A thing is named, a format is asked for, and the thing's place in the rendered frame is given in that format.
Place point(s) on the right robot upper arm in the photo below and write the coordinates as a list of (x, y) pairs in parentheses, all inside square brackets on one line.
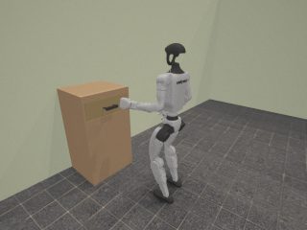
[(188, 93)]

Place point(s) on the left robot upper arm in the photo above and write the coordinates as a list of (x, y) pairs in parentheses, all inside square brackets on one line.
[(162, 82)]

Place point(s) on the left robot forearm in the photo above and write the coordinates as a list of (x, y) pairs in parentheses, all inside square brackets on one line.
[(149, 107)]

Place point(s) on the cabinet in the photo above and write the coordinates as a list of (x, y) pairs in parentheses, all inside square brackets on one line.
[(101, 147)]

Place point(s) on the robot left hand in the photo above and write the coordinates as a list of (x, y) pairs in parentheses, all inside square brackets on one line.
[(124, 103)]

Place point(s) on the drawer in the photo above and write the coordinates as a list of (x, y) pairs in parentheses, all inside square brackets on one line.
[(95, 109)]

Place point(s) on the right robot thigh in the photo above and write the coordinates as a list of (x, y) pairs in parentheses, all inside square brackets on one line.
[(168, 149)]

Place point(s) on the robot right hand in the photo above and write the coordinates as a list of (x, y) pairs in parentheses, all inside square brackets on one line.
[(163, 114)]

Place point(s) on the left robot shin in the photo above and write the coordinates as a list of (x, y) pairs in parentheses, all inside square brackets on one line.
[(160, 177)]

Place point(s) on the handle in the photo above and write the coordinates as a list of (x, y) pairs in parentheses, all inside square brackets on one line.
[(110, 107)]

